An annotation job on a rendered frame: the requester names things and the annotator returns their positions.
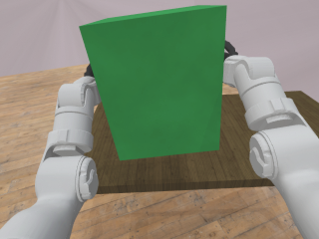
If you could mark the carton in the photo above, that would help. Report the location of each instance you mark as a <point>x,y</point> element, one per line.
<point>160,77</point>

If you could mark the robot right upper arm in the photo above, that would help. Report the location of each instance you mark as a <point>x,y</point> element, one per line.
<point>289,157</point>

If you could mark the right robot forearm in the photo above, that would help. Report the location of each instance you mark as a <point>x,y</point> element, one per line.
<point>264,100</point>

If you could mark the robot left hand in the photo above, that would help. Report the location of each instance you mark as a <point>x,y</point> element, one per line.
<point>89,72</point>

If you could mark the robot right hand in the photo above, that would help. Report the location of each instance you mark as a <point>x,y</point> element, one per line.
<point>230,49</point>

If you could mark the table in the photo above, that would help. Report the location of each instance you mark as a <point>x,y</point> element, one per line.
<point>228,167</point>

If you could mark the robot left upper arm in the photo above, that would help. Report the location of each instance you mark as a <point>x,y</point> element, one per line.
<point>64,184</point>

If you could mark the left robot forearm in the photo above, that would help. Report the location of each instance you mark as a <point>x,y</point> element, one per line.
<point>74,115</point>

